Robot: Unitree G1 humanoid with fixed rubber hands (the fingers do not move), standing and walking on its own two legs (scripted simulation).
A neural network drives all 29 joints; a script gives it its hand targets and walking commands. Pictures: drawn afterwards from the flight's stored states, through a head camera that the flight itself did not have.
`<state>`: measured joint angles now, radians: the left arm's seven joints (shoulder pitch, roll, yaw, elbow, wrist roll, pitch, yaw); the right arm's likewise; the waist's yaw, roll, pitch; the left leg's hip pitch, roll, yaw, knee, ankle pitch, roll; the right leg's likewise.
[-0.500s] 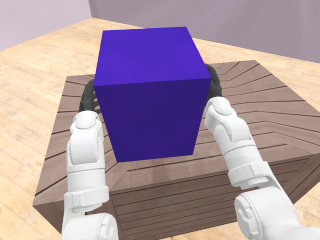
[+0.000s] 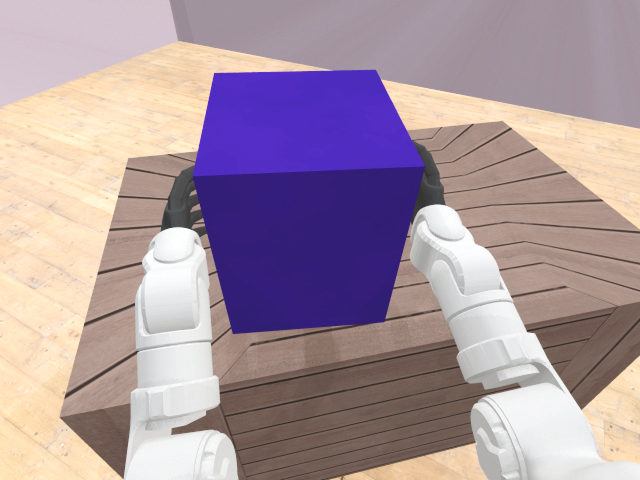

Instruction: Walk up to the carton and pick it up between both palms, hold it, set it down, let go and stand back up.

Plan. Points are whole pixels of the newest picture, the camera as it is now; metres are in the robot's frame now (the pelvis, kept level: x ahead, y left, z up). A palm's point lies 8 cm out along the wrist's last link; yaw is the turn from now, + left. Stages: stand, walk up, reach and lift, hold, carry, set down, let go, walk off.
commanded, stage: hold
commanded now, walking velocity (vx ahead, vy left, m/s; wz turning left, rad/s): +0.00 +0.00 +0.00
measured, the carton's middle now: (303, 203) +0.39 +0.01 +0.17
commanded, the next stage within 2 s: none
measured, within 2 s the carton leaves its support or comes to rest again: neither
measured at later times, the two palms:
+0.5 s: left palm (176, 233) +0.35 +0.16 +0.17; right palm (416, 202) +0.36 -0.13 +0.19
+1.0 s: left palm (173, 232) +0.35 +0.16 +0.17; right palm (412, 198) +0.37 -0.12 +0.19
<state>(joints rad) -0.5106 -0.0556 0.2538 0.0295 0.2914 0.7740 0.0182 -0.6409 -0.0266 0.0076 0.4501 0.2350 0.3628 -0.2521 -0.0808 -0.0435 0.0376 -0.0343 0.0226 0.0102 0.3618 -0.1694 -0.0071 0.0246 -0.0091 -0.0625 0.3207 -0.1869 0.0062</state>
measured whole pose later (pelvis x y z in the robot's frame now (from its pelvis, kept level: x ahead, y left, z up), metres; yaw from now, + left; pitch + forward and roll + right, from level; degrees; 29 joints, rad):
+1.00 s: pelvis +0.00 +0.00 +0.00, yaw +1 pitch -9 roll -1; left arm -0.54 -0.05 0.28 0.06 0.31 0.74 0.01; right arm -0.70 -0.01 -0.02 0.51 0.20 0.33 -0.24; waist -0.08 -0.06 0.07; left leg -0.03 0.01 -0.01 0.35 -0.16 0.00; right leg 0.04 -0.02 -0.08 0.31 -0.18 0.01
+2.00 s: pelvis -0.01 +0.00 +0.00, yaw +0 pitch -9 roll -1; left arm -0.55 -0.05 0.28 0.09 0.32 0.73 0.00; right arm -0.69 0.00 -0.03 0.53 0.19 0.31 -0.24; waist -0.08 -0.06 0.06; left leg -0.04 0.02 0.00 0.36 -0.16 0.00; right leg 0.03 -0.01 -0.07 0.31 -0.18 0.01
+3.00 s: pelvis +0.00 +0.00 +0.00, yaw +1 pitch -9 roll -1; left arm -0.51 -0.05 0.27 0.00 0.30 0.75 0.00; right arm -0.67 -0.02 0.01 0.44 0.23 0.34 -0.27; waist -0.10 -0.06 0.07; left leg -0.02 0.02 -0.01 0.35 -0.17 -0.01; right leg 0.05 -0.01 -0.08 0.30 -0.19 0.00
